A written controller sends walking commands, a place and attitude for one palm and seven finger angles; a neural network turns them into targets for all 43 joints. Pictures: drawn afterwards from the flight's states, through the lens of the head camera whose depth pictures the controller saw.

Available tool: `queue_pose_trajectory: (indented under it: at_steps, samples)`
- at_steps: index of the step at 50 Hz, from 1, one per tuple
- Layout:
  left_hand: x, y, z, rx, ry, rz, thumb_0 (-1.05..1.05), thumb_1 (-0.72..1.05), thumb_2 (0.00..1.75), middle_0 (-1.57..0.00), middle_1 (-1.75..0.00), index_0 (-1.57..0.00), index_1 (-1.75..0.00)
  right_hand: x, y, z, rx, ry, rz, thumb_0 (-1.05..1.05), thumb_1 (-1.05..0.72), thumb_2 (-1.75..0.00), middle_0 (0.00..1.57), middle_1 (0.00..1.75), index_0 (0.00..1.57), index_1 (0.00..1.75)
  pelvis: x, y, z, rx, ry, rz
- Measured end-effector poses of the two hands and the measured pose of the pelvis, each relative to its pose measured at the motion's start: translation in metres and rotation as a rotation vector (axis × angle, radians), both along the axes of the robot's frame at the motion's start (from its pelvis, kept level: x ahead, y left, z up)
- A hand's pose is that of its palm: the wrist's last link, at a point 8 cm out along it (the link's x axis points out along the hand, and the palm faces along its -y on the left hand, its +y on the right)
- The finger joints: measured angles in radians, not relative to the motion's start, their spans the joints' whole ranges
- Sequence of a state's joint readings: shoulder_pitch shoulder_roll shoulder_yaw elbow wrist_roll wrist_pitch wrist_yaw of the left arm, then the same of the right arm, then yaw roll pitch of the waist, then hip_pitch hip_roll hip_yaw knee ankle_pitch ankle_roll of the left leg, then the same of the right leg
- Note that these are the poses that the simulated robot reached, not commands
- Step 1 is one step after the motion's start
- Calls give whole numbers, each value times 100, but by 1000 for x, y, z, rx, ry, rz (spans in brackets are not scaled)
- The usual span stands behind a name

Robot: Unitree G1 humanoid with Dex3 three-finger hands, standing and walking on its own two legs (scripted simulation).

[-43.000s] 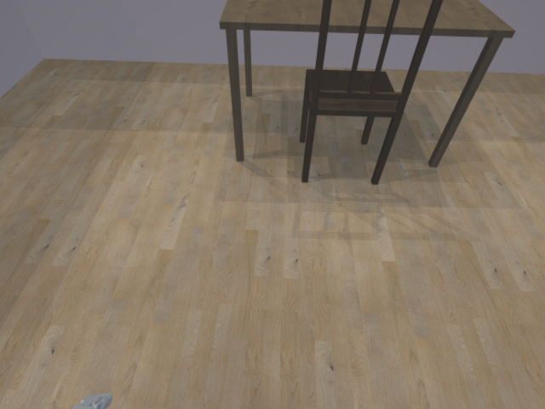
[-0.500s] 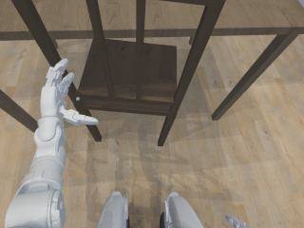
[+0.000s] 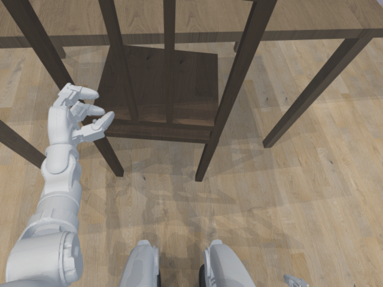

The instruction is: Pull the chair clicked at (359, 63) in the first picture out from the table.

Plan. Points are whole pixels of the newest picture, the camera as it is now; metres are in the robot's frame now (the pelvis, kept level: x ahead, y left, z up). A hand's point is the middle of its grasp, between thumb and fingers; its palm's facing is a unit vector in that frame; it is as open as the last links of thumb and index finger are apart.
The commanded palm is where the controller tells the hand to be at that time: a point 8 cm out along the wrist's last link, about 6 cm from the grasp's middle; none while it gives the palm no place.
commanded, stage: hook a spindle and tug to test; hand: left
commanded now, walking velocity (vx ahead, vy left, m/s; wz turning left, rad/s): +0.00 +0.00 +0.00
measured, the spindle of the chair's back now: (123, 71) +0.55 +0.13 +0.06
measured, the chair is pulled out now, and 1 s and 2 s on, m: -0.05 -0.05 -0.05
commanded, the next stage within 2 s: open the thumb and straighten the fingers in 0.74 s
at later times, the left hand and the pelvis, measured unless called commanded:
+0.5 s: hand (91, 130) +0.42 +0.19 +0.02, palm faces +0.10 -0.99 -0.03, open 4.4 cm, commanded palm +0.39 +0.23 +0.02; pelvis +0.01 +0.00 +0.01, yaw +0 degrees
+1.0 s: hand (94, 137) +0.41 +0.18 +0.02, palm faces +0.07 -1.00 -0.06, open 5.3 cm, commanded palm +0.38 +0.23 +0.02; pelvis +0.00 +0.00 +0.00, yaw +1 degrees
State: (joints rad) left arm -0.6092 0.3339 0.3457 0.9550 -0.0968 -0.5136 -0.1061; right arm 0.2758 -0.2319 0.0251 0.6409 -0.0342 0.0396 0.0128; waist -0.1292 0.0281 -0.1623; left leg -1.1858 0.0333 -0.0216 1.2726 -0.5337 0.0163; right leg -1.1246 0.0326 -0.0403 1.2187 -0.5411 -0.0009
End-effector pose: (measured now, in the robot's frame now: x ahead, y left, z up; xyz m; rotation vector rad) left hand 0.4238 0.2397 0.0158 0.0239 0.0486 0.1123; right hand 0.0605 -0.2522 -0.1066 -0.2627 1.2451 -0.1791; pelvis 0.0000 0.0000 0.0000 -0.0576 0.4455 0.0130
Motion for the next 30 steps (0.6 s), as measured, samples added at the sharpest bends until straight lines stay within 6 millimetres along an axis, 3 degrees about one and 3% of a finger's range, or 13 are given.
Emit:
queue_pose_trajectory:
  at_steps: [7, 12, 30]
  samples:
    - [7, 1, 7, 13, -48, -21, 0, 67, 81, -50, -144, -50, -144, 0, -3, 0, -12, 10, -3, 1, -91, -90, 20, 30, 20, 30, 1, 1, -1, -4, 7, 0]
    - [2, -3, 2, -2, -4, -37, 1, 81, 87, -50, -145, -50, -145, 3, -1, 2, 2, 6, -15, 1, -91, -90, 20, 30, 20, 30, 4, 2, 2, -1, 6, -4]
    - [-34, -2, 3, 1, -15, -39, 1, 90, 90, -50, -145, -50, -145, 37, 9, 5, 23, -92, 35, 1, -91, -90, 20, 30, 20, 30, 4, 4, 5, -2, -21, 7]
